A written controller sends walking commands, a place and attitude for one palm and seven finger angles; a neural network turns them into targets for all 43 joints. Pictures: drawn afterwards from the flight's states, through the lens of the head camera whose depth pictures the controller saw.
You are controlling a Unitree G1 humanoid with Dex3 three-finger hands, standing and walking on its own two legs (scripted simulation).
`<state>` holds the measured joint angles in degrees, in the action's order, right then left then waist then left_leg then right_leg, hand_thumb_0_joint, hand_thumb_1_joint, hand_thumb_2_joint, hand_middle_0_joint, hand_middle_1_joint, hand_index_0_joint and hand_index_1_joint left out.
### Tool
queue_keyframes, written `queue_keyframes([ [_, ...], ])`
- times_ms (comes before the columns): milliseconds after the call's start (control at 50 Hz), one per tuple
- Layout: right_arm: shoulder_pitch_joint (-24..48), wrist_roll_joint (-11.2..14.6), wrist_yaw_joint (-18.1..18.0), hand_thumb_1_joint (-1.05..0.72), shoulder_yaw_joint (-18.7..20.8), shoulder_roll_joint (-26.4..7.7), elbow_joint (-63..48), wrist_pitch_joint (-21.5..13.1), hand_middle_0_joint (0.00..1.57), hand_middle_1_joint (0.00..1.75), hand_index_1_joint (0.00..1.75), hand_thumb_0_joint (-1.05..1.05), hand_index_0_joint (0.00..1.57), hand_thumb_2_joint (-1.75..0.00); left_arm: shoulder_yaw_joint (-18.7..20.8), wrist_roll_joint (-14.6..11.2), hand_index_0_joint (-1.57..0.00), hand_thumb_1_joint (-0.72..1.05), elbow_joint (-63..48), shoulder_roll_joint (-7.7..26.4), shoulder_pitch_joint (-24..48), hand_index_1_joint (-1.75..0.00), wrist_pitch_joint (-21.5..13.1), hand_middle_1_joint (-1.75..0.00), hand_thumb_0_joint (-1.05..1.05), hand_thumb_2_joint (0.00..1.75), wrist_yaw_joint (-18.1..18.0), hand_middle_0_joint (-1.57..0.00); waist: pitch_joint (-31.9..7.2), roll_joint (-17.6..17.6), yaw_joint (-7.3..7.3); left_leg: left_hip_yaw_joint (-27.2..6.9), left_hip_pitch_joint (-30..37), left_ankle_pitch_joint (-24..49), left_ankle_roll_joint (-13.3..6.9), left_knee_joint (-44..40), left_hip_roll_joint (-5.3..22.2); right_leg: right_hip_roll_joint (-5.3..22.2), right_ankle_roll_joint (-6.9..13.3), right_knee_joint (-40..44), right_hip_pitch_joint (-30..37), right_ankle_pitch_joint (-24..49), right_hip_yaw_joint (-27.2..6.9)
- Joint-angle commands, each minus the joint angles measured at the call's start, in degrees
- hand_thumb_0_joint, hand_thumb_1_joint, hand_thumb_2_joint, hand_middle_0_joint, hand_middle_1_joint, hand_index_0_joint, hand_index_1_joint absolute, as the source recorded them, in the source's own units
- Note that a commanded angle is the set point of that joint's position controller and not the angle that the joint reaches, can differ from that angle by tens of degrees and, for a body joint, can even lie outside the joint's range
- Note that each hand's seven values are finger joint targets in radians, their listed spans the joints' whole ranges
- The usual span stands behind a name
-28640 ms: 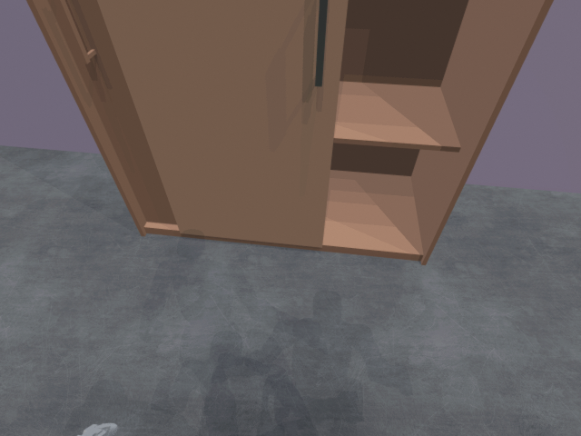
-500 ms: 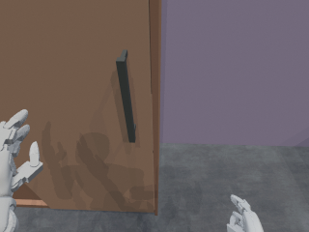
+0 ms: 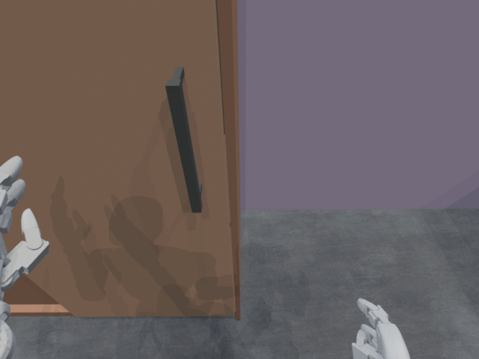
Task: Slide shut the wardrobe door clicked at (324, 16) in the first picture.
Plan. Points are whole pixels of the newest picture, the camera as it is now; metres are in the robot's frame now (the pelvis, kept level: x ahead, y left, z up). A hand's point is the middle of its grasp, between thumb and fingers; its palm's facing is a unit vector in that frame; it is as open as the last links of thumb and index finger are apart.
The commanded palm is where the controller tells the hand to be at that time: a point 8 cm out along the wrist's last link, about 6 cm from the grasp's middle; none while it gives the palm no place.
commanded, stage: step back with the hand held close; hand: left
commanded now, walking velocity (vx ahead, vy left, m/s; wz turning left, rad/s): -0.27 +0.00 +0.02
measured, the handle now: (189, 150) +0.39 +0.14 +0.16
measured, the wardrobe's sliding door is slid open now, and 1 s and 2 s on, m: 0.00 0.00 0.00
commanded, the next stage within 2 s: stop stepping back and stand still in 1.34 s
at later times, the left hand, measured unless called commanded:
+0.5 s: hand (7, 293) +0.14 +0.29 +0.15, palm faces +0.44 -0.78 -0.44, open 7.4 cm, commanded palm +0.08 +0.32 +0.17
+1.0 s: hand out of the picture +0.08 +0.29 +0.16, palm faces +0.50 -0.76 -0.41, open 7.4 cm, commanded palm +0.00 +0.33 +0.17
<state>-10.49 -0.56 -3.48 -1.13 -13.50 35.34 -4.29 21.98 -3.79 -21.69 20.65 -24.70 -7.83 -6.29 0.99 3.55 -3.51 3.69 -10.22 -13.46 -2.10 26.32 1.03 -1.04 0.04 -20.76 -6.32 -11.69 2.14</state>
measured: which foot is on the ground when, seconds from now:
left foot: down 0.00-1.00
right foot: down 0.00-1.00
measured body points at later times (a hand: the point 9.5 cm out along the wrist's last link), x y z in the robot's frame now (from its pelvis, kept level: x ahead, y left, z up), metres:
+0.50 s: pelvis -0.06 +0.02 -0.02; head -0.05 +0.04 +0.43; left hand +0.11 +0.33 +0.18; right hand +0.11 -0.21 -0.09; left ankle +0.01 +0.09 -0.74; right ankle +0.00 -0.12 -0.74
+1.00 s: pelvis -0.11 +0.02 -0.03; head -0.09 +0.05 +0.42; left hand +0.04 +0.33 +0.18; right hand +0.08 -0.20 -0.10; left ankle +0.01 +0.09 -0.74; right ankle -0.03 -0.12 -0.74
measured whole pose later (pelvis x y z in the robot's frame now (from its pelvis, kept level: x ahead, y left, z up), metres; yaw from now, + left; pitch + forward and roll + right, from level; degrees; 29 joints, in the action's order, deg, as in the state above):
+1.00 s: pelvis -0.11 +0.02 -0.03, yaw +4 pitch +0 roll -3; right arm -11.1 -1.1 -2.8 1.0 -11.5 34.4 -6.8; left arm 25.3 -0.7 -31.8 22.1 -26.6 -17.5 -7.3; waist 3.0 -1.0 -1.0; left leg 2.4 -30.5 -17.7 -2.2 40.2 -1.2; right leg -3.5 -1.6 -36.2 -23.3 -13.0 -4.8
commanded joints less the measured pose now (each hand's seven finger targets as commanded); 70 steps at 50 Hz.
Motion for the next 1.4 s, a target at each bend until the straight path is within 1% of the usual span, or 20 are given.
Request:
queue_keyframes([
  [0,5.41,0.10,-0.82,-0.90,3.21,-6.50,-10.61,-0.94,0.20,0.30,0.30,0.00,0.20,-0.90,5.30,0.48,-0.20,0.90,-11.98,10.37,-0.82,-0.30,-4.24,-0.30,0.00,0.90,-0.90,-0.20,-8.22,-2.70,1.44,-4.53,3.74,14.52,-0.28,-2.39,3.19,5.48,0.18,1.07,-3.92,16.01,-6.66],
  [200,4.89,0.61,-1.67,-0.90,3.88,-6.30,-13.40,0.85,0.20,0.30,0.30,0.00,0.20,-0.90,9.77,0.31,-0.20,0.90,-18.49,13.88,-5.20,-0.30,-5.60,-0.30,0.00,0.90,-2.13,-0.20,-9.95,0.40,1.63,-6.97,-5.00,13.41,-1.04,-3.90,5.83,3.61,-0.42,-6.39,-1.61,14.57,-5.87],
  [440,3.05,0.27,-1.79,-0.90,4.36,-7.42,-12.32,-2.82,0.20,0.30,0.30,0.00,0.20,-0.90,10.02,2.60,-0.20,0.90,-18.81,12.84,-0.39,-0.30,-8.64,-0.30,0.00,0.90,-2.89,-0.20,-3.68,1.42,2.63,-12.27,-25.57,-23.41,-3.70,-7.88,7.52,2.56,0.03,-10.33,-1.11,-5.69,-8.19],
  [640,1.91,-0.21,-1.41,-0.90,4.56,-7.15,-10.91,-5.21,0.20,0.30,0.30,0.00,0.20,-0.90,10.65,3.05,-0.20,0.90,-20.01,12.00,-0.12,-0.30,-11.00,-0.30,0.00,0.90,-2.82,-0.20,-4.26,1.70,3.09,-13.99,-24.34,-24.48,-3.36,-5.92,7.04,1.53,1.04,-11.60,-5.54,-6.35,-10.84],
  [780,2.97,-0.48,-1.32,-0.90,4.98,-7.19,-10.12,-5.65,0.20,0.30,0.30,0.00,0.20,-0.90,11.46,3.66,-0.20,0.90,-18.74,11.98,2.49,-0.30,-11.76,-0.30,0.00,0.90,-2.02,-0.20,-4.53,4.84,2.57,-19.13,-35.36,-29.11,-6.76,-11.46,13.94,-2.38,-0.31,-25.48,4.29,-1.81,-7.90],
  [860,2.61,-0.32,-0.71,-0.90,5.27,-6.19,-9.88,-5.87,0.20,0.30,0.30,0.00,0.20,-0.90,9.85,2.85,-0.20,0.90,-21.78,11.69,2.74,-0.30,-12.62,-0.30,0.00,0.90,-1.48,-0.20,-6.14,-2.43,3.19,-12.33,-21.91,-20.60,-2.45,-1.25,6.41,1.87,2.85,-12.41,-8.20,-2.89,-15.59],
  [920,1.97,-0.44,-0.21,-0.90,5.23,-5.24,-8.87,-5.38,0.20,0.30,0.30,0.00,0.20,-0.90,10.14,2.64,-0.20,0.90,-22.25,13.09,1.79,-0.30,-12.80,-0.30,0.00,0.90,-2.29,-0.20,-5.79,-6.30,3.53,-8.22,-11.34,-15.02,0.70,11.29,1.35,9.54,6.61,-0.53,-23.03,-13.60,-24.33],
  [980,0.63,-0.39,0.18,-0.90,5.22,-4.21,-7.85,-4.32,0.20,0.30,0.30,0.00,0.20,-0.90,10.87,2.43,-0.20,0.90,-22.18,14.64,-0.15,-0.30,-13.25,-0.30,0.00,0.90,-3.38,-0.20,-8.48,-10.05,4.78,-6.22,-2.23,-4.24,2.04,17.50,-0.85,13.38,7.22,1.02,-27.05,-0.63,-22.54],
  [1040,1.49,0.08,-0.59,-0.90,5.50,-5.52,-8.97,-3.90,0.20,0.30,0.30,0.00,0.20,-0.90,12.55,1.80,-0.20,0.90,-22.17,15.67,-2.18,-0.30,-13.46,-0.30,0.00,0.90,-3.41,-0.20,-6.23,-2.04,4.77,-12.79,-3.53,-8.26,0.03,3.36,3.73,4.66,2.83,-6.72,-28.27,-7.48,-13.47],
  [1080,4.42,-0.62,-1.08,-0.90,5.75,-7.79,-9.75,-5.56,0.20,0.30,0.30,0.00,0.20,-0.90,14.08,2.25,-0.20,0.90,-22.69,14.24,-1.23,-0.30,-13.73,-0.30,0.00,0.90,-2.94,-0.20,-8.34,18.91,3.97,-31.95,-26.55,-35.32,-6.10,-23.75,20.52,-8.10,-1.27,-38.88,-7.38,-14.54,-4.26],
  [1100,3.27,-1.33,-1.21,-0.90,5.94,-6.30,-8.51,-6.19,0.20,0.30,0.30,0.00,0.20,-0.90,15.74,2.03,-0.20,0.90,-22.86,16.47,0.52,-0.30,-13.56,-0.30,0.00,0.90,-2.85,-0.20,-9.53,12.61,3.80,-30.74,-28.63,-31.56,-6.04,-24.74,22.07,-7.33,-0.84,-49.47,-4.96,-16.10,-6.26],
  [1120,3.03,-1.04,-0.73,-0.90,6.60,-6.13,-7.63,-6.32,0.20,0.30,0.30,0.00,0.20,-0.90,14.75,1.69,-0.20,0.90,-21.19,15.72,0.70,-0.30,-13.43,-0.30,0.00,0.90,-2.47,-0.20,-10.04,6.26,2.93,-24.27,-22.88,-24.13,-5.04,-21.14,20.06,-7.28,-0.43,-51.20,-8.44,-17.22,-5.75],
  [1140,4.02,-0.56,-0.35,-0.90,6.72,-6.27,-7.90,-6.49,0.20,0.30,0.30,0.00,0.20,-0.90,13.68,0.73,-0.20,0.90,-19.82,15.10,0.66,-0.30,-13.05,-0.30,0.00,0.90,-2.34,-0.20,-10.93,4.70,2.49,-20.77,-18.69,-20.45,-5.06,-18.21,18.79,-6.35,-0.58,-49.04,-10.36,-17.54,-5.11],
  [1180,3.13,-0.34,0.36,-0.90,6.27,-5.15,-6.60,-6.79,0.20,0.30,0.30,0.00,0.20,-0.90,9.75,0.21,-0.20,0.90,-18.68,11.51,-2.08,-0.30,-11.61,-0.30,0.00,0.90,-2.66,-0.20,-10.79,4.88,2.13,-16.12,-11.48,-16.21,-3.37,-18.89,16.14,-5.13,0.06,-40.13,-12.28,-19.14,-1.40],
  [1220,2.47,-0.10,0.82,-0.90,5.50,-4.82,-5.75,-6.79,0.20,0.30,0.30,0.00,0.20,-0.90,6.66,0.38,-0.20,0.90,-21.03,10.61,0.05,-0.30,-10.86,-0.30,0.00,0.90,-2.55,-0.20,-11.59,9.95,2.44,-13.21,-8.09,-18.41,0.23,-22.25,13.86,-5.68,1.25,-29.76,-9.13,-21.11,2.53],
  [1300,0.53,-1.62,0.76,-0.90,5.07,-4.40,-4.08,-6.88,0.20,0.30,0.30,0.00,0.20,-0.90,5.81,0.00,-0.20,0.90,-22.17,12.34,2.51,-0.30,-11.35,-0.30,0.00,0.90,-2.21,-0.20,-14.58,11.42,2.27,-8.68,2.95,-6.73,8.42,-19.45,11.71,-3.18,3.98,-1.68,-4.93,-19.04,2.89],
  [1320,-0.80,-1.66,0.61,-0.90,4.99,-4.19,-3.25,-6.37,0.20,0.30,0.30,0.00,0.20,-0.90,6.51,0.29,-0.20,0.90,-22.37,13.83,3.54,-0.30,-11.80,-0.30,0.00,0.90,-2.14,-0.20,-14.32,5.56,2.76,-3.41,8.28,-0.91,8.54,-8.03,8.02,1.44,5.70,6.79,-9.67,-14.11,-0.76],
  [1340,-2.03,-1.59,0.50,-0.90,4.90,-3.41,-2.28,-5.73,0.20,0.30,0.30,0.00,0.20,-0.90,8.51,0.50,-0.20,0.90,-22.61,16.43,3.23,-0.30,-11.79,-0.30,0.00,0.90,-2.52,-0.20,-14.33,-2.63,3.57,-1.79,10.54,2.61,7.67,7.21,5.12,10.54,8.82,10.50,-17.22,-8.72,-8.80],
  [1360,1.03,-1.68,0.17,-0.90,3.84,-2.43,-3.23,-6.02,0.20,0.30,0.30,0.00,0.20,-0.90,8.85,-0.17,-0.20,0.90,-24.23,17.51,5.67,-0.30,-12.35,-0.30,0.00,0.90,-2.54,-0.20,-9.76,-8.81,3.06,-3.09,7.31,-2.11,6.90,20.12,1.83,18.18,10.95,13.30,-23.54,-1.67,-12.55],
  [1380,4.65,-2.62,-0.03,-0.90,2.20,-2.23,-4.74,-6.78,0.20,0.30,0.30,0.00,0.20,-0.90,11.60,0.19,-0.20,0.90,-25.05,20.71,8.37,-0.30,-12.77,-0.30,0.00,0.90,-2.78,-0.20,-6.76,-10.54,2.20,-1.89,-1.29,-8.31,6.57,28.18,-0.59,21.29,11.52,9.80,-22.74,10.20,-12.12],
])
